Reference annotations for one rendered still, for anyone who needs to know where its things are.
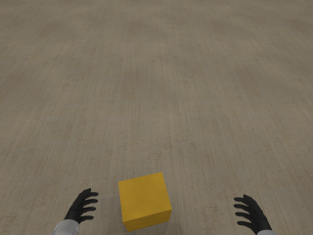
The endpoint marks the robot left forearm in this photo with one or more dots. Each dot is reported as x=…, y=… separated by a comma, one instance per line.
x=66, y=227

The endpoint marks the left robot hand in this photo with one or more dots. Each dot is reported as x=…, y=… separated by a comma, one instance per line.
x=76, y=210

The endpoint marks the right robot hand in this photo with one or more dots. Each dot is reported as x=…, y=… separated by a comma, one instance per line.
x=255, y=214

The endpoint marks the carton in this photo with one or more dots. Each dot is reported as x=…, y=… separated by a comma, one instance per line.
x=144, y=201

